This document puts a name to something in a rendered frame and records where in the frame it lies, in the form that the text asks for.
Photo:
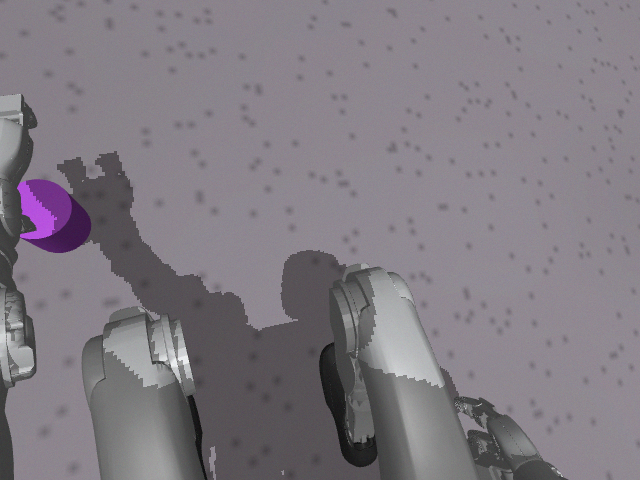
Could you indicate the left robot hand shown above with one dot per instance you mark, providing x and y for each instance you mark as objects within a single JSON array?
[{"x": 16, "y": 146}]

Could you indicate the left robot foot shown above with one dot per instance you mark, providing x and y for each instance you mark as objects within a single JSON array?
[{"x": 198, "y": 431}]

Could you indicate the right robot arm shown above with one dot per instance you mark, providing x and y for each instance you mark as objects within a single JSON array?
[{"x": 537, "y": 470}]

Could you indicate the left robot arm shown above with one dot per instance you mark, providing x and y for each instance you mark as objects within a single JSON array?
[{"x": 17, "y": 338}]

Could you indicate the right robot foot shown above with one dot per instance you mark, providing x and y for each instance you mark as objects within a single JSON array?
[{"x": 357, "y": 454}]

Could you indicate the mug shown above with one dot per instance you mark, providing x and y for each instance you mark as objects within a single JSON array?
[{"x": 62, "y": 224}]

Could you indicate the right robot hand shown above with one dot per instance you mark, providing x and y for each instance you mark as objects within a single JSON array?
[{"x": 506, "y": 447}]

